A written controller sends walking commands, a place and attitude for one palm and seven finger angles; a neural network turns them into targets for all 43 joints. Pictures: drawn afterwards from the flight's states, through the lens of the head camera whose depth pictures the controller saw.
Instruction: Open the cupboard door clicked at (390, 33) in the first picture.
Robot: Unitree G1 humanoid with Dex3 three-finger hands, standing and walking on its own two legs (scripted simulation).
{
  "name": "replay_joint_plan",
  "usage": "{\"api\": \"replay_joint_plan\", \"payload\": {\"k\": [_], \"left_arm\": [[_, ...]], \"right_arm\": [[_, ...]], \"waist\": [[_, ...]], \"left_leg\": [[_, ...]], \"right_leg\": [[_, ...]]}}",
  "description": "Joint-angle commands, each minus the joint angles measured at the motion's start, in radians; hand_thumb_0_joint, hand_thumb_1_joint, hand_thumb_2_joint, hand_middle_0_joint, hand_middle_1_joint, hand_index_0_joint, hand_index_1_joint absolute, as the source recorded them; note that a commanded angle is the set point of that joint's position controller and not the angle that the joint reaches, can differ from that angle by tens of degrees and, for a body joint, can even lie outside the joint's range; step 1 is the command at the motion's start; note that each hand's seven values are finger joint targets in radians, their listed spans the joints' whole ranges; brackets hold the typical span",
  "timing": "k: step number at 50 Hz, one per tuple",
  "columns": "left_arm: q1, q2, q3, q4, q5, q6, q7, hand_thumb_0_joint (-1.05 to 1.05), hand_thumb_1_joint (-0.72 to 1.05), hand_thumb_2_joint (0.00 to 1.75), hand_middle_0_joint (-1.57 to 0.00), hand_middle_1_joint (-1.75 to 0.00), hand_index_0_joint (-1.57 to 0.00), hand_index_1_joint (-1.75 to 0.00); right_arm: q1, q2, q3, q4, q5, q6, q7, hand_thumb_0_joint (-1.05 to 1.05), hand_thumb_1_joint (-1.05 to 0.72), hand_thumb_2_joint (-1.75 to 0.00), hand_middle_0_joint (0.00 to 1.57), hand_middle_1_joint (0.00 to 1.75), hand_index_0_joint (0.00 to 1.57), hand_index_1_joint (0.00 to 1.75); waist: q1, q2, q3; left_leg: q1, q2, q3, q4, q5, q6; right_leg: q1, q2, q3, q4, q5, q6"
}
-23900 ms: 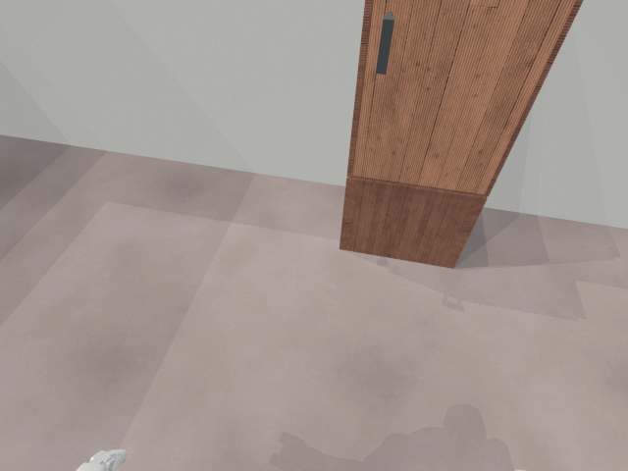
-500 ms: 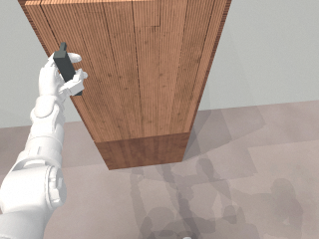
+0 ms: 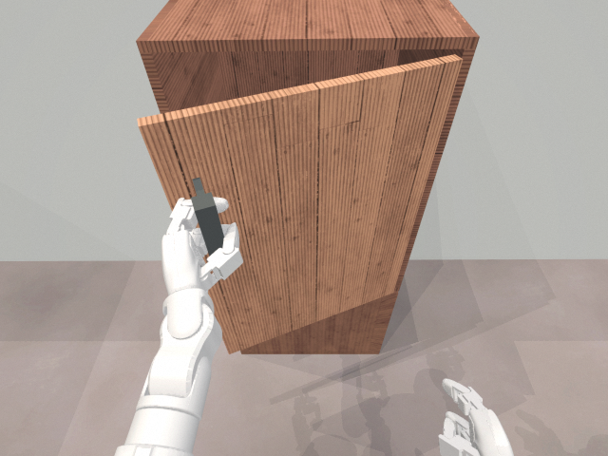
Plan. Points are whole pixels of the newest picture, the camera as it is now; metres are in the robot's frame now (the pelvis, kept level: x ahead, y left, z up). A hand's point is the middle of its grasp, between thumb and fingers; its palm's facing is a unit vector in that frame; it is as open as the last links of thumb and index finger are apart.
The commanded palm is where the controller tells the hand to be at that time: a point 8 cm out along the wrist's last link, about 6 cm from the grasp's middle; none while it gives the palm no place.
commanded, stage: pull the door open along its arc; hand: left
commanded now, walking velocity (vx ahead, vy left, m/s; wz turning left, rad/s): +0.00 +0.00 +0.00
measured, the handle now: (210, 224) +0.38 +0.16 +0.11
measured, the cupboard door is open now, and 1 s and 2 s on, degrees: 22 36 41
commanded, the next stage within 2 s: open thumb and fingers to let go in 0.42 s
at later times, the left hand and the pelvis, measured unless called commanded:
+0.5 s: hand (282, 313) +0.26 +0.05 +0.11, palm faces +0.33 -0.94 -0.02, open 6.2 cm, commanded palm +0.22 +0.09 +0.11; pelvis +0.00 -0.03 +0.00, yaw +2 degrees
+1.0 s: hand (263, 300) +0.27 +0.07 +0.11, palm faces +0.40 -0.92 -0.01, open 11.8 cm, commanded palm +0.22 +0.09 +0.11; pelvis +0.00 -0.02 +0.00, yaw +3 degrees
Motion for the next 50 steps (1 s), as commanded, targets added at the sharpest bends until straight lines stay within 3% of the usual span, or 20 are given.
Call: {"api": "replay_joint_plan", "payload": {"k": [1, 4, 5, 9, 12, 17, 20, 25, 26, 30, 35, 38, 43, 46, 50], "left_arm": [[-0.248, -0.014, -0.074, -0.31, 0.094, 0.024, 0.169, 0.0, 0.9, 0.9, -0.4, -1.35, -0.4, -1.35], [-0.23, -0.097, -0.151, -0.346, 0.111, 0.058, 0.227, 0.0, 0.9, 0.9, -0.4, -1.35, -0.4, -1.35], [-0.189, -0.109, -0.162, -0.354, 0.114, 0.062, 0.237, 0.0, 0.9, 0.9, -0.4, -1.35, -0.4, -1.35], [-0.126, -0.163, -0.246, -0.412, 0.163, 0.072, 0.269, 0.0, 0.9, 0.9, -0.4, -1.35, -0.4, -1.35], [-0.006, -0.205, -0.305, -0.459, 0.19, 0.084, 0.286, 0.0, 0.9, 0.9, -0.4, -1.35, -0.4, -1.35], [0.176, -0.224, -0.366, -0.599, 0.162, 0.091, 0.255, 0.0, 0.9, 0.9, -0.4, -1.35, -0.4, -1.35], [0.335, -0.189, -0.349, -0.655, 0.143, 0.096, 0.234, 0.0, 0.9, 0.9, -0.4, -1.35, -0.4, -1.35], [0.17, -0.147, -0.285, -0.608, 0.128, 0.098, 0.272, 0.0, 0.9, 0.9, -0.4, -1.35, -0.4, -1.35], [0.068, -0.12, -0.253, -0.584, 0.132, 0.097, 0.289, 0.0, 0.9, 0.9, -0.4, -1.35, -0.4, -1.35], [0.115, -0.13, -0.243, -0.53, 0.133, 0.095, 0.288, 0.0, 0.62, 0.78, -0.38, -1.32, -0.38, -1.32], [0.106, -0.161, -0.292, -0.535, 0.152, 0.079, 0.266, 0.0, 0.27, 0.63, -0.35, -1.28, -0.35, -1.28], [0.092, -0.16, -0.298, -0.54, 0.146, 0.069, 0.251, 0.0, 0.06, 0.54, -0.34, -1.26, -0.34, -1.26], [0.043, -0.174, -0.317, -0.533, 0.145, 0.065, 0.244, 0.0, -0.29, 0.39, -0.32, -1.22, -0.32, -1.22], [0.042, -0.171, -0.311, -0.525, 0.147, 0.07, 0.251, 0.0, -0.5, 0.3, -0.3, -1.2, -0.3, -1.2], [0.058, -0.201, -0.335, -0.508, 0.148, 0.085, 0.256, 0.0, -0.5, 0.3, -0.28, -1.1, -0.28, -1.1]], "right_arm": [[-0.081, -0.084, -0.03, -0.128, -0.02, -0.006, -0.008, 0.0, -0.9, -0.9, 0.2, 0.3, 0.2, 0.3], [-0.11, -0.071, -0.027, -0.123, -0.028, 0.008, -0.017, 0.0, -0.9, -0.9, 0.2, 0.3, 0.2, 0.3], [-0.115, -0.068, -0.03, -0.127, -0.032, 0.012, -0.019, 0.0, -0.9, -0.9, 0.2, 0.3, 0.2, 0.3], [-0.145, -0.051, -0.026, -0.125, -0.038, 0.029, -0.012, 0.0, -0.9, -0.9, 0.2, 0.3, 0.2, 0.3], [-0.168, -0.039, -0.026, -0.13, -0.039, 0.039, 0.0, 0.0, -0.9, -0.9, 0.2, 0.3, 0.2, 0.3], [-0.203, -0.03, -0.023, -0.147, -0.033, 0.041, 0.015, 0.0, -0.9, -0.9, 0.2, 0.3, 0.2, 0.3], [-0.215, -0.026, -0.019, -0.156, -0.031, 0.046, 0.02, 0.0, -0.9, -0.9, 0.2, 0.3, 0.2, 0.3], [-0.257, -0.027, -0.01, -0.134, -0.034, 0.042, 0.0, 0.0, -0.9, -0.9, 0.2, 0.3, 0.2, 0.3], [-0.26, -0.03, -0.007, -0.121, -0.037, 0.042, -0.009, 0.0, -0.9, -0.9, 0.2, 0.3, 0.2, 0.3], [-0.252, -0.023, -0.01, -0.117, -0.042, 0.042, -0.017, 0.0, -0.9, -0.9, 0.2, 0.3, 0.2, 0.3], [-0.216, -0.027, -0.016, -0.121, -0.041, 0.046, -0.014, 0.0, -0.9, -0.9, 0.2, 0.3, 0.2, 0.3], [-0.21, -0.03, -0.015, -0.13, -0.04, 0.046, -0.017, 0.0, -0.9, -0.9, 0.2, 0.3, 0.2, 0.3], [-0.211, -0.031, -0.013, -0.133, -0.037, 0.044, -0.019, 0.0, -0.9, -0.9, 0.2, 0.3, 0.2, 0.3], [-0.215, -0.03, -0.014, -0.131, -0.035, 0.048, -0.019, 0.0, -0.9, -0.9, 0.2, 0.3, 0.2, 0.3], [-0.215, -0.032, -0.014, -0.129, -0.03, 0.051, -0.008, 0.0, -0.9, -0.9, 0.2, 0.3, 0.2, 0.3]], "waist": [[-0.011, -0.056, -0.197], [-0.024, -0.104, -0.188], [-0.017, -0.127, -0.189], [-0.015, -0.088, -0.164], [-0.002, -0.079, -0.143], [0.007, -0.064, -0.117], [0.029, -0.081, -0.104], [0.023, -0.129, -0.021], [0.015, -0.132, -0.023], [0.036, -0.14, -0.061], [0.019, -0.093, -0.105], [0.009, -0.124, -0.098], [0.001, -0.118, -0.091], [0.011, -0.1, -0.099], [0.013, -0.09, -0.095]], "left_leg": [[0.135, -0.002, -0.045, -0.078, 0.266, 0.002], [0.159, -0.008, -0.049, -0.071, 0.257, 0.002], [0.161, -0.006, -0.052, -0.07, 0.257, 0.003], [0.181, -0.011, -0.051, -0.067, 0.271, 0.003], [0.185, -0.01, -0.057, -0.063, 0.286, 0.003], [0.188, -0.014, -0.056, -0.044, 0.287, 0.008], [0.178, -0.018, -0.055, -0.04, 0.28, 0.008], [0.168, -0.035, -0.06, -0.033, 0.202, 0.011], [0.171, -0.041, -0.063, -0.035, 0.193, 0.013], [0.177, -0.046, -0.062, -0.043, 0.204, 0.013], [0.201, -0.037, -0.061, -0.053, 0.258, 0.012], [0.196, -0.035, -0.062, -0.054, 0.256, 0.014], [0.204, -0.032, -0.067, -0.054, 0.249, 0.015], [0.208, -0.031, -0.068, -0.058, 0.249, 0.012], [0.205, -0.021, -0.075, -0.06, 0.263, 0.008]], "right_leg": [[0.09, 0.004, 0.0, -0.096, 0.266, 0.005], [0.107, 0.0, 0.005, -0.121, 0.265, 0.003], [0.12, -0.001, 0.005, -0.127, 0.269, 0.004], [0.129, -0.011, 0.015, -0.139, 0.287, -0.004], [0.144, -0.016, 0.019, -0.145, 0.3, -0.012], [0.165, -0.027, 0.032, -0.165, 0.335, -0.008], [0.184, -0.032, 0.041, -0.181, 0.347, -0.004], [0.119, -0.04, 0.073, -0.245, 0.182, 0.003], [0.107, -0.043, 0.082, -0.249, 0.163, 0.005], [0.144, -0.053, 0.093, -0.251, 0.199, 0.01], [0.165, -0.045, 0.065, -0.2, 0.311, 0.004], [0.164, -0.046, 0.064, -0.197, 0.331, 0.01], [0.142, -0.04, 0.05, -0.192, 0.292, 0.005], [0.142, -0.035, 0.04, -0.184, 0.271, -0.003], [0.131, -0.024, 0.015, -0.158, 0.275, -0.011]]}}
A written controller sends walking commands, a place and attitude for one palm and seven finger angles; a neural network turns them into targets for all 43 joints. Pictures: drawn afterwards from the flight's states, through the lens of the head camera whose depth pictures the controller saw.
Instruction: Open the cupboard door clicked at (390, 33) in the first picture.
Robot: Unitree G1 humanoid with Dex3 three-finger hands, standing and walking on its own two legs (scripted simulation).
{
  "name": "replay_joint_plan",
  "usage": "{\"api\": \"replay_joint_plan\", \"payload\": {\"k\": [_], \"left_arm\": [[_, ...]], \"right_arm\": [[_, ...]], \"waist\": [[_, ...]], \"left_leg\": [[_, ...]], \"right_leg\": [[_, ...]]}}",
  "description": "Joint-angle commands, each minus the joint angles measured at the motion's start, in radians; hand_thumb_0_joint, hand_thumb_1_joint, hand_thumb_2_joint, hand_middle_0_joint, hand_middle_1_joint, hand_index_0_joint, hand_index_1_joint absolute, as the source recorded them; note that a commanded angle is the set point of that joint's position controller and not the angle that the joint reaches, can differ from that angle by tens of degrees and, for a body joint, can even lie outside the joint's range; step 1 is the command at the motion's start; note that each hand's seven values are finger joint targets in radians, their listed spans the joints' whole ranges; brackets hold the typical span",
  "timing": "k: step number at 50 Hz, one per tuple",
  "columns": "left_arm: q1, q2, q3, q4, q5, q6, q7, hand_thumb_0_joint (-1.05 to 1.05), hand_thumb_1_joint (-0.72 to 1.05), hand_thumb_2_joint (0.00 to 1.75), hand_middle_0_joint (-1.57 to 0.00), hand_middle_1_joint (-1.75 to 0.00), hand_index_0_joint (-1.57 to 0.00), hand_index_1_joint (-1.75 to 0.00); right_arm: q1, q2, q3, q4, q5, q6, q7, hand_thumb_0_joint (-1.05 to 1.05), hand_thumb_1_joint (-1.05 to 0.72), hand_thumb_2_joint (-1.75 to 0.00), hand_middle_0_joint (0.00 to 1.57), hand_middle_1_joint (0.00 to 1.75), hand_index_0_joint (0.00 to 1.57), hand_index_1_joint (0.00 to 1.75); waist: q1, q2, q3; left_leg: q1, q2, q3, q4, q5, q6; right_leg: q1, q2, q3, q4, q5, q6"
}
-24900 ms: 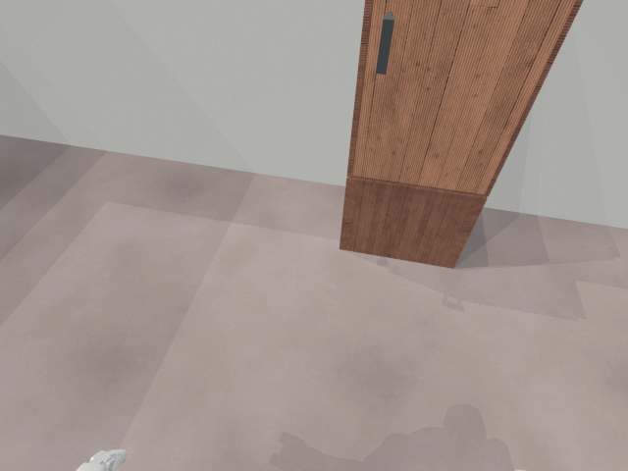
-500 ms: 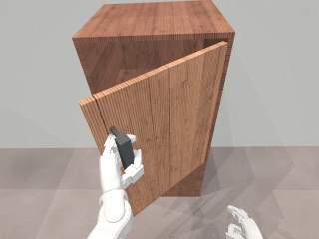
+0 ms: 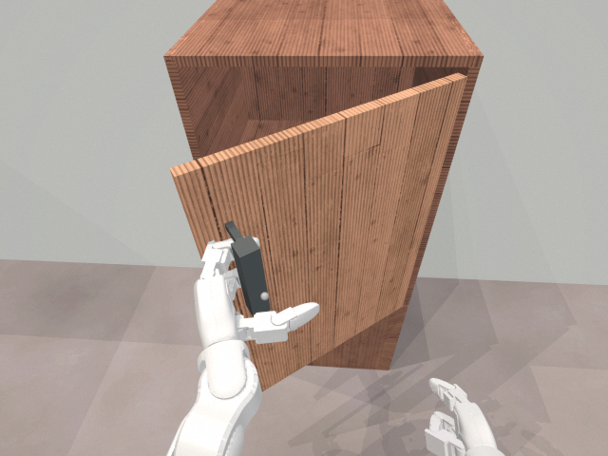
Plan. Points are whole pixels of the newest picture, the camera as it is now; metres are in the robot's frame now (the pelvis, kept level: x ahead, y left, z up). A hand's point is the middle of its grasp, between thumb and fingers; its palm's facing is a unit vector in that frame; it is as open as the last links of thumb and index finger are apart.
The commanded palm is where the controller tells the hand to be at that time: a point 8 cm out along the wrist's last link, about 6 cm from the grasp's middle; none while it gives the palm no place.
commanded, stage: open thumb and fingers to let go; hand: left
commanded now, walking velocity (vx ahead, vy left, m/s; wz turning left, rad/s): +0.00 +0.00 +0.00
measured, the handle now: (245, 268) +0.32 +0.11 +0.11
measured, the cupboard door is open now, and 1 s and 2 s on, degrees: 36 41 39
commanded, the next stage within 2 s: slide the hand sideways off the handle in 0.34 s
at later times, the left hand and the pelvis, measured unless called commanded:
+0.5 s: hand (269, 305) +0.27 +0.07 +0.11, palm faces +0.27 -0.96 -0.04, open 15.0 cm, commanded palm +0.22 +0.09 +0.11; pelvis -0.02 +0.01 +0.00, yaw +0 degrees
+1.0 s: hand (267, 341) +0.22 +0.06 +0.11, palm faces -0.08 -1.00 +0.00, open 16.1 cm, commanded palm +0.19 +0.13 +0.11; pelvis -0.02 +0.01 +0.00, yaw -2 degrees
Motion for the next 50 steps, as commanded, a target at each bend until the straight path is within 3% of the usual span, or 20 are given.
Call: {"api": "replay_joint_plan", "payload": {"k": [1, 3, 6, 8, 16, 22, 23, 24, 26, 28, 29, 30, 31, 34, 35, 40, 43, 47, 50], "left_arm": [[-0.239, -0.148, -0.035, -0.221, 0.023, -0.057, 0.014, 0.0, -0.5, 0.3, -0.27, -1.05, -0.27, -1.05], [-0.242, -0.15, -0.034, -0.222, 0.021, -0.056, 0.018, 0.0, -0.5, 0.3, -0.26, -0.95, -0.26, -0.95], [-0.273, -0.169, -0.051, -0.217, 0.032, -0.046, 0.03, 0.0, -0.5, 0.3, -0.23, -0.8, -0.23, -0.8], [-0.27, -0.187, -0.063, -0.203, 0.033, -0.039, 0.036, 0.0, -0.5, 0.3, -0.22, -0.7, -0.22, -0.7], [-0.3, -0.225, -0.088, -0.201, 0.039, -0.017, 0.056, 0.0, -0.5, 0.3, -0.15, -0.3, -0.15, -0.3], [-0.324, -0.222, -0.081, -0.199, 0.038, -0.014, 0.063, 0.0, -0.5, 0.3, -0.15, -0.3, -0.15, -0.3], [-0.326, -0.135, -0.287, -0.237, 0.109, -0.068, -0.15, 0.0, -0.5, 0.3, -0.15, -0.3, -0.15, -0.3], [-0.354, -0.051, -0.196, -0.275, 0.061, -0.122, -0.262, 0.0, -0.5, 0.3, -0.15, -0.3, -0.15, -0.3], [-0.377, 0.006, -0.175, -0.297, 0.027, -0.179, -0.384, 0.0, -0.5, 0.3, -0.15, -0.3, -0.15, -0.3], [-0.392, 0.016, -0.167, -0.278, -0.021, -0.209, -0.477, 0.0, -0.5, 0.3, -0.15, -0.3, -0.15, -0.3], [-0.377, 0.006, -0.153, -0.274, -0.051, -0.213, -0.494, 0.0, -0.5, 0.3, -0.15, -0.3, -0.15, -0.3], [-0.362, 0.0, -0.135, -0.257, -0.076, -0.211, -0.494, 0.0, -0.5, 0.3, -0.15, -0.3, -0.15, -0.3], [-0.345, -0.002, -0.108, -0.236, -0.102, -0.208, -0.486, 0.0, -0.5, 0.3, -0.15, -0.3, -0.15, -0.3], [-0.305, 0.028, -0.027, -0.236, -0.131, -0.19, -0.442, 0.0, -0.5, 0.3, -0.15, -0.3, -0.15, -0.3], [-0.273, 0.054, 0.0, -0.239, -0.122, -0.188, -0.427, 0.0, -0.5, 0.3, -0.15, -0.3, -0.15, -0.3], [-0.154, 0.076, 0.027, -0.268, -0.092, -0.187, -0.396, 0.0, -0.5, 0.3, -0.15, -0.3, -0.15, -0.3], [-0.111, 0.104, 0.054, -0.313, -0.086, -0.188, -0.396, 0.0, -0.5, 0.3, -0.15, -0.3, -0.15, -0.3], [-0.052, 0.141, 0.101, -0.325, -0.082, -0.179, -0.4, 0.0, -0.5, 0.3, -0.15, -0.3, -0.15, -0.3], [0.034, 0.168, 0.143, -0.351, -0.09, -0.181, -0.412, 0.0, -0.5, 0.3, -0.15, -0.3, -0.15, -0.3]], "right_arm": [[-0.158, -0.073, -0.025, -0.162, 0.006, -0.044, 0.005, 0.0, -0.9, -0.9, 0.2, 0.3, 0.2, 0.3], [-0.163, -0.073, -0.026, -0.162, 0.006, -0.045, 0.005, 0.0, -0.9, -0.9, 0.2, 0.3, 0.2, 0.3], [-0.168, -0.071, -0.026, -0.155, 0.008, -0.044, 0.012, 0.0, -0.9, -0.9, 0.2, 0.3, 0.2, 0.3], [-0.166, -0.071, -0.026, -0.153, 0.008, -0.047, 0.018, 0.0, -0.9, -0.9, 0.2, 0.3, 0.2, 0.3], [-0.176, -0.069, -0.029, -0.143, 0.009, -0.054, 0.037, 0.0, -0.9, -0.9, 0.2, 0.3, 0.2, 0.3], [-0.188, -0.067, -0.028, -0.14, 0.009, -0.061, 0.041, 0.0, -0.9, -0.9, 0.2, 0.3, 0.2, 0.3], [-0.082, -0.108, -0.028, -0.149, 0.013, -0.05, 0.045, 0.0, -0.9, -0.9, 0.2, 0.3, 0.2, 0.3], [-0.075, -0.101, -0.033, -0.178, 0.027, -0.055, 0.03, 0.0, -0.9, -0.9, 0.2, 0.3, 0.2, 0.3], [-0.072, -0.099, -0.02, -0.199, 0.033, -0.061, 0.008, 0.0, -0.9, -0.9, 0.2, 0.3, 0.2, 0.3], [-0.066, -0.095, -0.008, -0.217, 0.045, -0.087, -0.008, 0.0, -0.9, -0.9, 0.2, 0.3, 0.2, 0.3], [-0.074, -0.091, -0.003, -0.228, 0.05, -0.1, -0.014, 0.0, -0.9, -0.9, 0.2, 0.3, 0.2, 0.3], [-0.082, -0.091, 0.002, -0.23, 0.056, -0.111, -0.018, 0.0, -0.9, -0.9, 0.2, 0.3, 0.2, 0.3], [-0.091, -0.09, 0.005, -0.232, 0.059, -0.122, -0.021, 0.0, -0.9, -0.9, 0.2, 0.3, 0.2, 0.3], [-0.108, -0.093, 0.006, -0.231, 0.057, -0.141, -0.026, 0.0, -0.9, -0.9, 0.2, 0.3, 0.2, 0.3], [-0.109, -0.093, 0.003, -0.228, 0.057, -0.143, -0.022, 0.0, -0.9, -0.9, 0.2, 0.3, 0.2, 0.3], [-0.105, -0.09, 0.0, -0.241, 0.053, -0.147, -0.007, 0.0, -0.9, -0.9, 0.2, 0.3, 0.2, 0.3], [-0.107, -0.087, 0.004, -0.254, 0.049, -0.139, -0.003, 0.0, -0.9, -0.9, 0.2, 0.3, 0.2, 0.3], [-0.108, -0.085, 0.006, -0.264, 0.044, -0.127, -0.004, 0.0, -0.9, -0.9, 0.2, 0.3, 0.2, 0.3], [-0.102, -0.085, 0.001, -0.27, 0.044, -0.124, -0.007, 0.0, -0.9, -0.9, 0.2, 0.3, 0.2, 0.3]], "waist": [[-0.005, -0.116, -0.156], [-0.005, -0.131, -0.157], [-0.004, -0.079, -0.151], [-0.006, -0.099, -0.152], [0.0, -0.084, -0.177], [-0.003, -0.094, -0.156], [-0.107, -0.151, -0.086], [-0.073, -0.147, -0.17], [-0.058, -0.056, -0.22], [-0.072, -0.071, -0.187], [-0.064, -0.06, -0.171], [-0.059, -0.05, -0.141], [-0.055, -0.084, -0.112], [-0.03, -0.145, -0.106], [-0.015, -0.128, -0.122], [0.008, -0.114, -0.105], [0.011, -0.079, -0.088], [0.013, -0.093, -0.05], [0.02, -0.102, -0.068]], "left_leg": [[0.082, -0.025, -0.012, -0.028, 0.236, 0.036], [0.079, -0.024, -0.013, -0.026, 0.228, 0.036], [0.083, -0.017, -0.018, -0.03, 0.218, 0.03], [0.076, -0.013, -0.022, -0.029, 0.221, 0.03], [0.07, -0.005, -0.033, -0.029, 0.215, 0.022], [0.054, -0.009, -0.032, -0.018, 0.162, 0.022], [0.084, -0.023, -0.038, -0.032, 0.189, 0.048], [0.069, -0.024, -0.031, -0.029, 0.192, 0.052], [0.086, -0.028, -0.027, -0.027, 0.198, 0.053], [0.083, -0.029, -0.031, -0.024, 0.144, 0.057], [0.072, -0.029, -0.031, -0.032, 0.11, 0.055], [0.064, -0.026, -0.04, -0.042, 0.071, 0.05], [0.045, -0.026, -0.043, -0.055, 0.026, 0.047], [0.031, -0.03, -0.037, -0.068, -0.011, 0.045], [0.04, -0.029, -0.032, -0.074, 0.0, 0.041], [0.041, -0.022, -0.014, -0.09, 0.044, 0.04], [0.038, -0.024, 0.003, -0.092, 0.049, 0.04], [0.029, -0.026, 0.014, -0.09, 0.045, 0.043], [0.041, -0.024, 0.02, -0.084, 0.078, 0.044]], "right_leg": [[-0.023, -0.032, 0.074, -0.119, 0.259, 0.019], [-0.025, -0.031, 0.074, -0.124, 0.234, 0.018], [-0.046, -0.026, 0.063, -0.112, 0.201, 0.01], [-0.05, -0.022, 0.056, -0.105, 0.195, 0.008], [-0.063, -0.014, 0.04, -0.076, 0.172, 0.002], [-0.092, -0.016, 0.048, -0.093, 0.095, 0.004], [-0.119, -0.017, 0.096, -0.084, 0.192, 0.013], [-0.074, -0.017, 0.089, -0.064, 0.231, 0.011], [-0.056, -0.021, 0.089, -0.041, 0.258, 0.006], [-0.085, -0.019, 0.081, -0.057, 0.194, 0.009], [-0.092, -0.017, 0.079, -0.07, 0.147, 0.01], [-0.108, -0.014, 0.073, -0.081, 0.089, 0.01], [-0.118, -0.013, 0.072, -0.097, 0.034, 0.015], [-0.107, -0.017, 0.086, -0.14, -0.043, 0.025], [-0.093, -0.017, 0.085, -0.138, -0.04, 0.022], [-0.07, -0.015, 0.085, -0.138, 0.01, 0.02], [-0.06, -0.017, 0.099, -0.153, 0.017, 0.02], [-0.064, -0.02, 0.114, -0.182, -0.009, 0.022], [-0.04, -0.019, 0.121, -0.189, 0.025, 0.022]]}}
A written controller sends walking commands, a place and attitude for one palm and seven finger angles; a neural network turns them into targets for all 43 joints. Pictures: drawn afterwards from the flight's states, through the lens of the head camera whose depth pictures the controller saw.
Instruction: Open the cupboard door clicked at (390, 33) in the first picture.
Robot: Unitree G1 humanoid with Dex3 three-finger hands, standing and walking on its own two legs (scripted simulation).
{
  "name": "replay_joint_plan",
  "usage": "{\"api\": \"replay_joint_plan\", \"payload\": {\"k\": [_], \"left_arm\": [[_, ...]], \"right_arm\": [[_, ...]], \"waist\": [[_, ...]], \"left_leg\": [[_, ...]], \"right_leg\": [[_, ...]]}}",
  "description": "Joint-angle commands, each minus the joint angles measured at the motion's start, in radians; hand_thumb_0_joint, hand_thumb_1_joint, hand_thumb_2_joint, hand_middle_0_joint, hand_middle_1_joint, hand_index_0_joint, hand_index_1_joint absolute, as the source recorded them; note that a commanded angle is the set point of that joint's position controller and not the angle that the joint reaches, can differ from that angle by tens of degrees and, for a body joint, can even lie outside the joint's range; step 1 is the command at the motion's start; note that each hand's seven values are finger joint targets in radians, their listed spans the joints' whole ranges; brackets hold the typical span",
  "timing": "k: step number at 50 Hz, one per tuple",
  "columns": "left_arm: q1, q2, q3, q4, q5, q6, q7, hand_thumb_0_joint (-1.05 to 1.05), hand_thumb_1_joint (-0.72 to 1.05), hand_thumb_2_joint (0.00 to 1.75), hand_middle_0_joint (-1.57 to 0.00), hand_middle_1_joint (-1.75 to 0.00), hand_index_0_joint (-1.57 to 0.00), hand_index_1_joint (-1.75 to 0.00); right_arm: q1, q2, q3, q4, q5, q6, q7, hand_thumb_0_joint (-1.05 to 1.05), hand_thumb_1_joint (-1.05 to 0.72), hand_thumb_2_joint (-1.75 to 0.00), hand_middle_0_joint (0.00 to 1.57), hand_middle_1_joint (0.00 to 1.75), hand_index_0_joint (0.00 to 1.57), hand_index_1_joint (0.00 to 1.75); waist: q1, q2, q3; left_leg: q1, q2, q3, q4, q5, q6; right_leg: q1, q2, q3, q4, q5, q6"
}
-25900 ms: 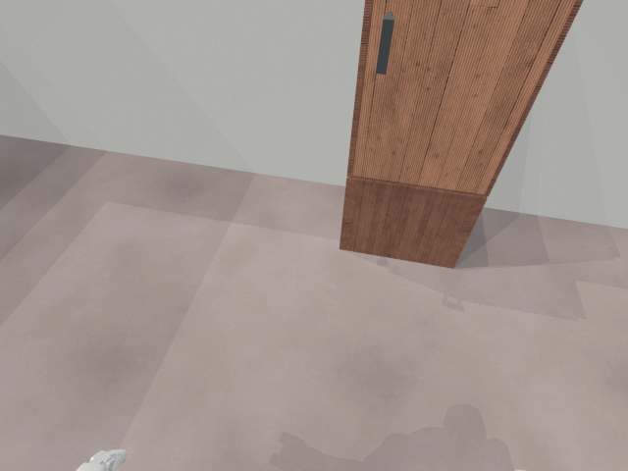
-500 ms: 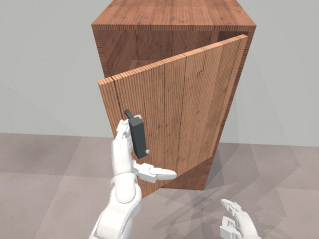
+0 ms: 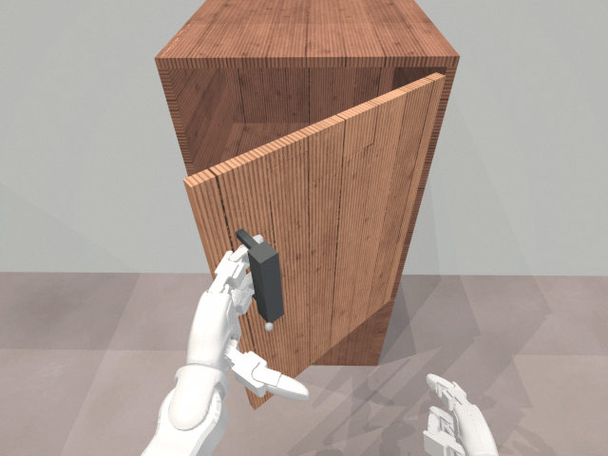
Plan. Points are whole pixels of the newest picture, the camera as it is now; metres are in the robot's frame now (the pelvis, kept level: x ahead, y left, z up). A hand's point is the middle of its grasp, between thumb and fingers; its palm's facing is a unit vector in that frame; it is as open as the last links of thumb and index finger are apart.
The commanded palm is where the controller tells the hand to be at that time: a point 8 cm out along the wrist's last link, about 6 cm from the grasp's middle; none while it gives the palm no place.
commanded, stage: slide the hand sideways off the handle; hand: left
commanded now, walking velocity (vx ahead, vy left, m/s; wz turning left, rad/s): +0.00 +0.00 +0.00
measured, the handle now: (257, 275) +0.31 +0.09 +0.11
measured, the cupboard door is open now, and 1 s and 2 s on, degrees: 41 39 39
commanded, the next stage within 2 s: draw the hand back to the body in 0.64 s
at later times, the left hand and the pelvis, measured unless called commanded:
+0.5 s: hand (206, 361) +0.20 +0.13 +0.10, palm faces +0.08 -1.00 -0.04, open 16.1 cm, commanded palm +0.16 +0.18 +0.11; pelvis +0.03 -0.01 -0.01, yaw +1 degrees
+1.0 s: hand (168, 360) +0.19 +0.16 +0.12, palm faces +0.08 -0.99 -0.07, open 16.3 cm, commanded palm +0.15 +0.21 +0.12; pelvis +0.02 +0.00 -0.01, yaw +2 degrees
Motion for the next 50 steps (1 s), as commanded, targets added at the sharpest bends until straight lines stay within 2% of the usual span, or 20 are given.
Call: {"api": "replay_joint_plan", "payload": {"k": [1, 4, 5, 6, 9, 11, 20, 24, 26, 30, 31, 32, 36, 38, 40, 42, 44, 46, 49, 50], "left_arm": [[-0.078, 0.019, 0.107, -0.282, -0.006, -0.079, 0.009, 0.0, -0.5, 0.3, -0.15, -0.3, -0.15, -0.3], [-0.02, 0.027, 0.122, -0.318, -0.02, -0.083, -0.007, 0.0, -0.5, 0.3, -0.15, -0.3, -0.15, -0.3], [0.007, 0.035, 0.129, -0.314, -0.019, -0.084, -0.012, 0.0, -0.5, 0.3, -0.15, -0.3, -0.15, -0.3], [0.015, 0.031, 0.124, -0.326, -0.022, -0.085, -0.017, 0.0, -0.5, 0.3, -0.15, -0.3, -0.15, -0.3], [0.057, 0.071, 0.167, -0.356, -0.026, -0.097, -0.031, 0.0, -0.5, 0.3, -0.15, -0.3, -0.15, -0.3], [0.135, 0.067, 0.17, -0.372, -0.036, -0.107, -0.046, 0.0, -0.5, 0.3, -0.15, -0.3, -0.15, -0.3], [0.328, 0.126, 0.236, -0.475, -0.089, -0.163, -0.143, 0.0, -0.5, 0.3, -0.15, -0.3, -0.15, -0.3], [0.331, 0.144, 0.266, -0.474, -0.119, -0.196, -0.186, 0.0, -0.5, 0.3, -0.15, -0.3, -0.15, -0.3], [0.33, 0.142, 0.252, -0.475, -0.132, -0.212, -0.214, 0.0, -0.5, 0.3, -0.15, -0.3, -0.15, -0.3], [0.341, 0.165, 0.27, -0.475, -0.153, -0.236, -0.254, 0.0, -0.5, 0.3, -0.15, -0.3, -0.15, -0.3], [0.339, 0.149, 0.253, -0.483, -0.156, -0.238, -0.26, 0.0, -0.5, 0.3, -0.15, -0.3, -0.15, -0.3], [0.324, 0.157, 0.256, -0.48, -0.156, -0.24, -0.26, 0.0, -0.5, 0.3, -0.15, -0.3, -0.15, -0.3], [0.316, 0.15, 0.247, -0.47, -0.147, -0.227, -0.24, 0.0, -0.5, 0.3, -0.15, -0.3, -0.15, -0.3], [0.316, 0.188, 0.301, -0.452, -0.145, -0.212, -0.223, 0.0, -0.5, 0.3, -0.15, -0.3, -0.15, -0.3], [0.299, 0.225, 0.346, -0.452, -0.143, -0.198, -0.208, 0.0, -0.5, 0.3, -0.15, -0.3, -0.15, -0.3], [0.293, 0.218, 0.358, -0.472, -0.15, -0.189, -0.205, 0.0, -0.5, 0.3, -0.15, -0.3, -0.15, -0.3], [0.279, 0.225, 0.379, -0.471, -0.174, -0.179, -0.215, 0.0, -0.5, 0.3, -0.15, -0.3, -0.15, -0.3], [0.257, 0.236, 0.395, -0.464, -0.194, -0.169, -0.231, 0.0, -0.5, 0.3, -0.15, -0.3, -0.15, -0.3], [0.243, 0.226, 0.375, -0.47, -0.211, -0.15, -0.267, 0.0, -0.5, 0.3, -0.15, -0.3, -0.15, -0.3], [0.23, 0.224, 0.369, -0.463, -0.214, -0.141, -0.275, 0.0, -0.5, 0.3, -0.15, -0.3, -0.15, -0.3]], "right_arm": [[-0.176, -0.074, -0.032, -0.19, 0.003, -0.048, -0.002, 0.0, -0.9, -0.9, 0.2, 0.3, 0.2, 0.3], [-0.165, -0.081, -0.035, -0.198, 0.002, -0.05, -0.004, 0.0, -0.9, -0.9, 0.2, 0.3, 0.2, 0.3], [-0.161, -0.081, -0.037, -0.195, 0.005, -0.049, -0.003, 0.0, -0.9, -0.9, 0.2, 0.3, 0.2, 0.3], [-0.155, -0.083, -0.035, -0.2, 0.003, -0.051, -0.003, 0.0, -0.9, -0.9, 0.2, 0.3, 0.2, 0.3], [-0.139, -0.088, -0.04, -0.202, 0.002, -0.055, -0.009, 0.0, -0.9, -0.9, 0.2, 0.3, 0.2, 0.3], [-0.13, -0.091, -0.044, -0.209, 0.003, -0.06, -0.009, 0.0, -0.9, -0.9, 0.2, 0.3, 0.2, 0.3], [-0.079, -0.105, -0.056, -0.222, 0.014, -0.1, -0.017, 0.0, -0.9, -0.9, 0.2, 0.3, 0.2, 0.3], [-0.063, -0.114, -0.061, -0.219, 0.019, -0.129, -0.029, 0.0, -0.9, -0.9, 0.2, 0.3, 0.2, 0.3], [-0.059, -0.119, -0.063, -0.22, 0.02, -0.15, -0.034, 0.0, -0.9, -0.9, 0.2, 0.3, 0.2, 0.3], [-0.042, -0.125, -0.066, -0.212, 0.023, -0.185, -0.043, 0.0, -0.9, -0.9, 0.2, 0.3, 0.2, 0.3], [-0.047, -0.125, -0.065, -0.218, 0.024, -0.194, -0.044, 0.0, -0.9, -0.9, 0.2, 0.3, 0.2, 0.3], [-0.04, -0.126, -0.065, -0.217, 0.025, -0.202, -0.045, 0.0, -0.9, -0.9, 0.2, 0.3, 0.2, 0.3], [-0.045, -0.123, -0.063, -0.218, 0.025, -0.222, -0.046, 0.0, -0.9, -0.9, 0.2, 0.3, 0.2, 0.3], [-0.044, -0.122, -0.064, -0.213, 0.025, -0.22, -0.05, 0.0, -0.9, -0.9, 0.2, 0.3, 0.2, 0.3], [-0.05, -0.12, -0.064, -0.207, 0.024, -0.217, -0.055, 0.0, -0.9, -0.9, 0.2, 0.3, 0.2, 0.3], [-0.06, -0.113, -0.06, -0.211, 0.027, -0.223, -0.057, 0.0, -0.9, -0.9, 0.2, 0.3, 0.2, 0.3], [-0.064, -0.115, -0.055, -0.205, 0.031, -0.227, -0.06, 0.0, -0.9, -0.9, 0.2, 0.3, 0.2, 0.3], [-0.075, -0.118, -0.052, -0.195, 0.034, -0.234, -0.066, 0.0, -0.9, -0.9, 0.2, 0.3, 0.2, 0.3], [-0.075, -0.126, -0.047, -0.191, 0.04, -0.254, -0.069, 0.0, -0.9, -0.9, 0.2, 0.3, 0.2, 0.3], [-0.075, -0.13, -0.046, -0.183, 0.04, -0.259, -0.071, 0.0, -0.9, -0.9, 0.2, 0.3, 0.2, 0.3]], "waist": [[0.033, -0.062, -0.076], [0.029, -0.078, -0.094], [0.03, -0.047, -0.085], [0.026, -0.05, -0.084], [0.024, -0.073, -0.102], [0.029, -0.084, -0.117], [0.024, -0.042, -0.122], [0.009, -0.084, -0.098], [0.0, -0.073, -0.08], [0.003, -0.061, -0.115], [0.002, -0.043, -0.116], [-0.002, -0.059, -0.115], [0.006, -0.04, -0.1], [0.018, -0.087, -0.111], [0.03, -0.084, -0.115], [0.034, -0.065, -0.127], [0.032, -0.07, -0.112], [0.029, -0.041, -0.09], [0.024, -0.018, -0.071], [0.02, -0.029, -0.068]], "left_leg": [[0.03, -0.028, -0.02, -0.08, 0.057, 0.027], [0.032, -0.027, -0.019, -0.074, 0.092, 0.029], [0.031, -0.026, -0.019, -0.071, 0.099, 0.028], [0.027, -0.026, -0.021, -0.072, 0.099, 0.028], [0.025, -0.028, -0.021, -0.056, 0.129, 0.032], [0.018, -0.025, -0.021, -0.049, 0.151, 0.032], [-0.023, -0.029, -0.023, 0.015, 0.21, 0.034], [-0.065, -0.033, -0.034, 0.042, 0.161, 0.033], [-0.078, -0.035, -0.04, 0.057, 0.135, 0.034], [-0.1, -0.04, -0.05, 0.083, 0.13, 0.033], [-0.1, -0.041, -0.051, 0.085, 0.126, 0.034], [-0.111, -0.041, -0.055, 0.087, 0.118, 0.033], [-0.127, -0.043, -0.058, 0.087, 0.086, 0.032], [-0.145, -0.041, -0.058, 0.088, 0.074, 0.032], [-0.146, -0.043, -0.055, 0.089, 0.067, 0.031], [-0.13, -0.043, -0.05, 0.086, 0.073, 0.031], [-0.131, -0.042, -0.051, 0.078, 0.063, 0.029], [-0.122, -0.042, -0.053, 0.079, 0.064, 0.028], [-0.103, -0.04, -0.057, 0.06, 0.055, 0.029], [-0.097, -0.038, -0.062, 0.054, 0.058, 0.03]], "right_leg": [[-0.03, -0.02, 0.069, -0.181, 0.005, 0.011], [-0.017, -0.012, 0.056, -0.153, 0.085, 0.014], [-0.021, -0.01, 0.054, -0.149, 0.096, 0.012], [-0.025, -0.01, 0.048, -0.137, 0.108, 0.014], [-0.016, -0.008, 0.053, -0.121, 0.163, 0.016], [-0.007, -0.006, 0.045, -0.1, 0.205, 0.019], [-0.025, -0.005, 0.047, -0.037, 0.338, 0.026], [-0.071, -0.006, 0.056, -0.037, 0.277, 0.036], [-0.102, -0.009, 0.063, -0.042, 0.224, 0.036], [-0.103, -0.016, 0.073, -0.024, 0.213, 0.036], [-0.114, -0.017, 0.071, -0.019, 0.208, 0.036], [-0.121, -0.017, 0.069, -0.014, 0.193, 0.036], [-0.14, -0.018, 0.064, -0.011, 0.13, 0.032], [-0.129, -0.018, 0.071, -0.017, 0.103, 0.033], [-0.115, -0.024, 0.086, -0.033, 0.078, 0.031], [-0.109, -0.025, 0.086, -0.039, 0.08, 0.031], [-0.11, -0.023, 0.085, -0.055, 0.067, 0.033], [-0.109, -0.026, 0.094, -0.076, 0.057, 0.033], [-0.125, -0.019, 0.074, -0.085, 0.041, 0.032], [-0.118, -0.017, 0.066, -0.085, 0.048, 0.03]]}}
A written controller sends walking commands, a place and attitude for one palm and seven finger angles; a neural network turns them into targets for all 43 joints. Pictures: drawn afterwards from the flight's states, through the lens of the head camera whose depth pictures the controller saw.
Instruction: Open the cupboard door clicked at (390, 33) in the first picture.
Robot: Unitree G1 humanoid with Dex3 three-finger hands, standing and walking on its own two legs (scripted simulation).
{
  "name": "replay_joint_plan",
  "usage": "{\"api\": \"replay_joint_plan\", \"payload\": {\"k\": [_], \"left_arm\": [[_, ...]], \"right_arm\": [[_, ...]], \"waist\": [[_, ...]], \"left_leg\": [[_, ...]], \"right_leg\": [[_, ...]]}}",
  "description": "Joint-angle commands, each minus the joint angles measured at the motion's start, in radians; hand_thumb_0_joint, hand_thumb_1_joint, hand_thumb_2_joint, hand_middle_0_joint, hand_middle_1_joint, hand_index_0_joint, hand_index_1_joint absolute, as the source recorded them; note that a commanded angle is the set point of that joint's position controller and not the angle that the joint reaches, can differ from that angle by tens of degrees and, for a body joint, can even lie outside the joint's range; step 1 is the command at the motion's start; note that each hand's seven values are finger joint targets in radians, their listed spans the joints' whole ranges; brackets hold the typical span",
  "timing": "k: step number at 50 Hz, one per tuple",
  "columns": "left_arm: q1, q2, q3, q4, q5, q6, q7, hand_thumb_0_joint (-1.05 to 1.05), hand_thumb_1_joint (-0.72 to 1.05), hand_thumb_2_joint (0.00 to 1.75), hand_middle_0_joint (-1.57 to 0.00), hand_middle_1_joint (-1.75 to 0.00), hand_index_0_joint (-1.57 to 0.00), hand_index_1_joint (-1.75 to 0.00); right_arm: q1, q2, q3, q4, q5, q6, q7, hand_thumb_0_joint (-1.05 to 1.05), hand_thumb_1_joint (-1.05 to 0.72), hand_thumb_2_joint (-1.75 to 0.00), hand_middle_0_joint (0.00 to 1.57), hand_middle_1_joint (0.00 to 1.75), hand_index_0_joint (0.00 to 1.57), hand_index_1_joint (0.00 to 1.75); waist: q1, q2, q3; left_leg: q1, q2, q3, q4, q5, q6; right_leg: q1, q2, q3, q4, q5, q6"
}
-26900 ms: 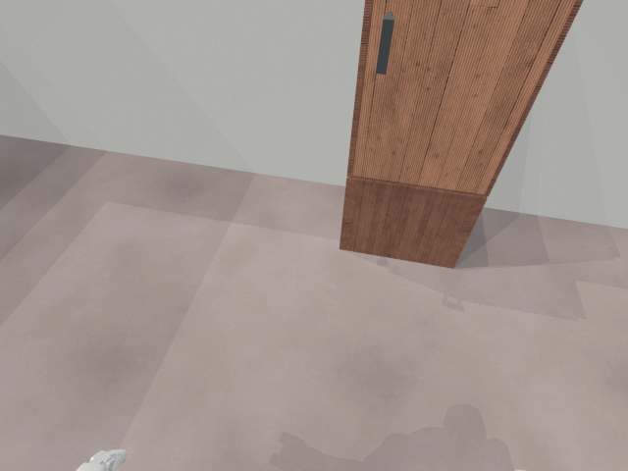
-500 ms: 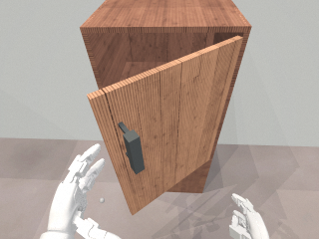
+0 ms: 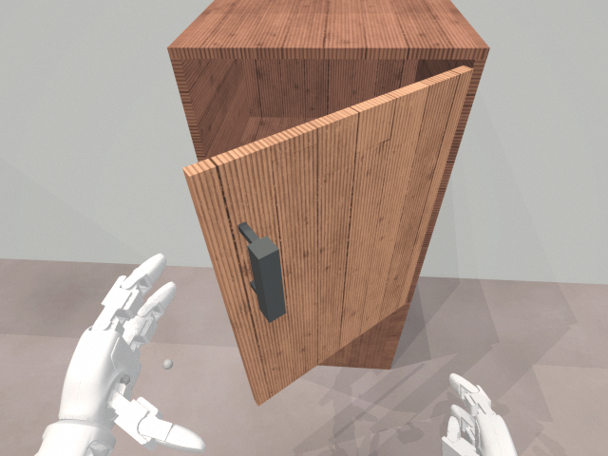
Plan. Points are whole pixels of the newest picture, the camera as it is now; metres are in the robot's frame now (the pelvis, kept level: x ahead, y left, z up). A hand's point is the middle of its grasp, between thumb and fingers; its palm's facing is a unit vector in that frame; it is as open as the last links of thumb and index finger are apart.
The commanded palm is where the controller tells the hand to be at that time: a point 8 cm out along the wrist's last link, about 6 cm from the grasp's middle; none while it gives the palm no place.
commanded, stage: draw the hand back to the body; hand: left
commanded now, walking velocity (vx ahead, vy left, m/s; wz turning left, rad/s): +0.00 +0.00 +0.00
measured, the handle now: (259, 271) +0.31 +0.09 +0.12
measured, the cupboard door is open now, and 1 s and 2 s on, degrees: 39 39 39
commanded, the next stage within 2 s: step back with the hand held close in 1.32 s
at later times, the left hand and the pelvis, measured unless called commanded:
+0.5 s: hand (101, 344) +0.19 +0.23 +0.15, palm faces +0.28 -0.91 -0.30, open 14.3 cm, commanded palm +0.14 +0.27 +0.17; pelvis +0.00 +0.02 +0.02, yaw -1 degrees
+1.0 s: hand (54, 291) +0.22 +0.28 +0.18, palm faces +0.43 -0.81 -0.40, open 8.4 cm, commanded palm +0.17 +0.31 +0.20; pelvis +0.02 +0.02 +0.03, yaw -2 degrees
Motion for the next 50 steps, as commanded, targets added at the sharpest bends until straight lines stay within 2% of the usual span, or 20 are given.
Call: {"api": "replay_joint_plan", "payload": {"k": [1, 5, 6, 7, 10, 12, 13, 14, 15, 16, 20, 23, 25, 28, 36, 40, 43, 45, 47, 50], "left_arm": [[-0.08, 0.078, 0.049, -0.232, -0.034, -0.044, -0.037, 0.0, -0.5, 0.3, -0.15, -0.3, -0.15, -0.3], [-0.076, 0.129, 0.108, -0.233, -0.034, -0.006, -0.043, 0.0, -0.5, 0.3, -0.15, -0.3, -0.15, -0.3], [-0.079, 0.115, 0.104, -0.249, -0.036, 0.0, -0.042, 0.0, -0.5, 0.3, -0.15, -0.3, -0.15, -0.3], [-0.077, 0.116, 0.115, -0.249, -0.037, 0.003, -0.04, 0.0, -0.5, 0.3, -0.15, -0.3, -0.15, -0.3], [-0.084, 0.134, 0.148, -0.262, -0.048, 0.011, -0.036, 0.0, -0.4, 0.34, -0.15, -0.3, -0.15, -0.3], [-0.098, 0.135, 0.158, -0.268, -0.055, 0.015, -0.04, 0.0, -0.32, 0.37, -0.16, -0.3, -0.16, -0.3], [-0.143, 0.259, 0.15, -0.351, 0.105, -0.027, 0.084, 0.0, -0.29, 0.39, -0.16, -0.3, -0.16, -0.3], [-0.074, 0.19, 0.133, -0.284, 0.116, -0.023, 0.137, 0.0, -0.26, 0.4, -0.16, -0.3, -0.16, -0.3], [-0.075, 0.182, 0.126, -0.27, 0.126, -0.018, 0.162, 0.0, -0.22, 0.42, -0.16, -0.3, -0.16, -0.3], [-0.073, 0.154, 0.104, -0.248, 0.144, -0.021, 0.178, 0.0, -0.18, 0.43, -0.16, -0.3, -0.16, -0.3], [-0.102, 0.192, 0.131, -0.237, 0.182, -0.046, 0.228, 0.0, -0.05, 0.5, -0.17, -0.3, -0.17, -0.3], [-0.102, 0.192, 0.138, -0.264, 0.192, -0.062, 0.242, 0.0, 0.06, 0.54, -0.17, -0.3, -0.17, -0.3], [-0.103, 0.229, 0.174, -0.262, 0.199, -0.067, 0.254, 0.0, 0.13, 0.57, -0.17, -0.3, -0.17, -0.3], [-0.081, 0.23, 0.201, -0.25, 0.194, -0.068, 0.259, 0.0, 0.23, 0.62, -0.18, -0.3, -0.18, -0.3], [-0.106, 0.251, 0.267, -0.195, 0.191, -0.068, 0.262, 0.0, 0.51, 0.74, -0.19, -0.3, -0.19, -0.3], [-0.131, 0.294, 0.318, -0.184, 0.189, -0.072, 0.268, 0.0, 0.65, 0.8, -0.19, -0.3, -0.19, -0.3], [-0.157, 0.296, 0.337, -0.186, 0.184, -0.074, 0.269, 0.0, 0.76, 0.84, -0.19, -0.3, -0.19, -0.3], [-0.17, 0.326, 0.371, -0.168, 0.183, -0.075, 0.273, 0.0, 0.83, 0.87, -0.2, -0.3, -0.2, -0.3], [-0.178, 0.323, 0.378, -0.162, 0.179, -0.076, 0.272, 0.0, 0.9, 0.9, -0.2, -0.3, -0.2, -0.3], [-0.152, 0.288, 0.346, -0.117, 0.177, -0.07, 0.263, 0.0, 0.9, 0.9, -0.2, -0.3, -0.2, -0.3]], "right_arm": [[-0.154, -0.098, -0.033, -0.175, 0.009, -0.089, -0.011, 0.0, -0.9, -0.9, 0.2, 0.3, 0.2, 0.3], [-0.16, -0.101, -0.035, -0.163, 0.011, -0.093, -0.015, 0.0, -0.9, -0.9, 0.2, 0.3, 0.2, 0.3], [-0.163, -0.097, -0.029, -0.169, 0.011, -0.094, -0.012, 0.0, -0.9, -0.9, 0.2, 0.3, 0.2, 0.3], [-0.161, -0.096, -0.03, -0.167, 0.011, -0.095, -0.012, 0.0, -0.9, -0.9, 0.2, 0.3, 0.2, 0.3], [-0.168, -0.1, -0.03, -0.16, 0.012, -0.094, -0.011, 0.0, -0.9, -0.9, 0.2, 0.3, 0.2, 0.3], [-0.166, -0.101, -0.028, -0.158, 0.014, -0.095, -0.012, 0.0, -0.9, -0.9, 0.2, 0.3, 0.2, 0.3], [-0.182, -0.09, -0.027, -0.163, -0.004, -0.089, -0.033, 0.0, -0.9, -0.9, 0.2, 0.3, 0.2, 0.3], [-0.174, -0.077, -0.024, -0.15, -0.016, -0.083, -0.041, 0.0, -0.9, -0.9, 0.2, 0.3, 0.2, 0.3], [-0.173, -0.085, -0.026, -0.144, -0.017, -0.081, -0.041, 0.0, -0.9, -0.9, 0.2, 0.3, 0.2, 0.3], [-0.177, -0.082, -0.021, -0.135, -0.02, -0.071, -0.039, 0.0, -0.9, -0.9, 0.2, 0.3, 0.2, 0.3], [-0.181, -0.093, -0.026, -0.106, -0.03, -0.053, -0.036, 0.0, -0.9, -0.9, 0.2, 0.3, 0.2, 0.3], [-0.191, -0.091, -0.026, -0.107, -0.036, -0.045, -0.029, 0.0, -0.9, -0.9, 0.2, 0.3, 0.2, 0.3], [-0.197, -0.096, -0.031, -0.095, -0.039, -0.042, -0.031, 0.0, -0.9, -0.9, 0.2, 0.3, 0.2, 0.3], [-0.204, -0.092, -0.033, -0.089, -0.039, -0.03, -0.027, 0.0, -0.9, -0.9, 0.2, 0.3, 0.2, 0.3], [-0.208, -0.103, -0.05, -0.065, -0.037, 0.008, -0.02, 0.0, -0.9, -0.9, 0.2, 0.3, 0.2, 0.3], [-0.214, -0.107, -0.056, -0.056, -0.036, 0.017, -0.019, 0.0, -0.9, -0.9, 0.2, 0.3, 0.2, 0.3], [-0.21, -0.104, -0.056, -0.053, -0.037, 0.021, -0.018, 0.0, -0.9, -0.9, 0.2, 0.3, 0.2, 0.3], [-0.213, -0.108, -0.061, -0.047, -0.035, 0.024, -0.021, 0.0, -0.9, -0.9, 0.2, 0.3, 0.2, 0.3], [-0.21, -0.104, -0.062, -0.045, -0.035, 0.028, -0.02, 0.0, -0.9, -0.9, 0.2, 0.3, 0.2, 0.3], [-0.214, -0.109, -0.065, -0.042, -0.034, 0.031, -0.014, 0.0, -0.9, -0.9, 0.2, 0.3, 0.2, 0.3]], "waist": [[-0.002, -0.048, -0.01], [0.014, -0.041, -0.027], [0.016, -0.021, -0.023], [0.017, -0.034, -0.027], [0.025, -0.035, -0.043], [0.02, -0.032, -0.037], [0.031, -0.034, 0.001], [0.017, -0.053, 0.049], [0.016, -0.077, 0.068], [0.008, -0.056, 0.091], [0.012, 0.033, 0.06], [0.016, 0.034, 0.021], [0.024, 0.034, 0.004], [0.025, -0.022, 0.014], [0.025, -0.008, 0.025], [0.031, 0.007, 0.024], [0.028, 0.024, 0.011], [0.031, 0.01, 0.017], [0.03, 0.011, 0.005], [0.027, 0.0, 0.03]], "left_leg": [[0.042, -0.042, -0.023, -0.109, 0.151, 0.037], [0.054, -0.042, -0.027, -0.136, 0.169, 0.036], [0.06, -0.043, -0.027, -0.151, 0.165, 0.034], [0.067, -0.041, -0.028, -0.159, 0.17, 0.033], [0.08, -0.039, -0.033, -0.172, 0.188, 0.03], [0.089, -0.038, -0.035, -0.18, 0.191, 0.028], [0.098, -0.03, -0.014, -0.213, 0.16, 0.03], [0.103, -0.031, -0.01, -0.22, 0.128, 0.028], [0.102, -0.031, -0.015, -0.226, 0.105, 0.027], [0.115, -0.025, -0.016, -0.24, 0.104, 0.028], [0.172, -0.015, -0.018, -0.297, 0.131, 0.026], [0.205, -0.01, -0.023, -0.333, 0.182, 0.025], [0.222, -0.006, -0.022, -0.347, 0.22, 0.025], [0.226, -0.004, -0.021, -0.363, 0.261, 0.024], [0.264, 0.001, -0.007, -0.375, 0.366, 0.021], [0.274, 0.001, -0.003, -0.377, 0.377, 0.02], [0.286, -0.002, 0.0, -0.378, 0.401, 0.02], [0.287, -0.001, 0.005, -0.375, 0.405, 0.021], [0.301, -0.002, 0.008, -0.373, 0.431, 0.022], [0.299, -0.002, 0.015, -0.372, 0.427, 0.025]], "right_leg": [[-0.015, -0.016, 0.098, -0.203, 0.144, 0.033], [0.015, -0.009, 0.074, -0.19, 0.179, 0.029], [0.014, -0.007, 0.063, -0.187, 0.175, 0.029], [0.018, -0.002, 0.05, -0.181, 0.185, 0.029], [0.038, 0.006, 0.039, -0.178, 0.207, 0.026], [0.036, 0.01, 0.034, -0.182, 0.212, 0.026], [0.056, -0.007, 0.094, -0.26, 0.183, 0.019], [0.039, -0.013, 0.095, -0.297, 0.13, 0.02], [0.033, -0.014, 0.096, -0.314, 0.094, 0.019], [0.033, -0.014, 0.093, -0.32, 0.082, 0.019], [0.101, -0.014, 0.086, -0.33, 0.117, 0.014], [0.153, -0.011, 0.078, -0.322, 0.167, 0.015], [0.187, -0.011, 0.08, -0.327, 0.201, 0.012], [0.212, -0.007, 0.076, -0.334, 0.238, 0.015], [0.24, -0.006, 0.083, -0.351, 0.325, 0.018], [0.25, -0.004, 0.088, -0.361, 0.336, 0.015], [0.254, -0.006, 0.089, -0.362, 0.355, 0.018], [0.26, -0.006, 0.092, -0.368, 0.369, 0.016], [0.26, -0.007, 0.092, -0.367, 0.387, 0.019], [0.25, -0.008, 0.094, -0.378, 0.395, 0.021]]}}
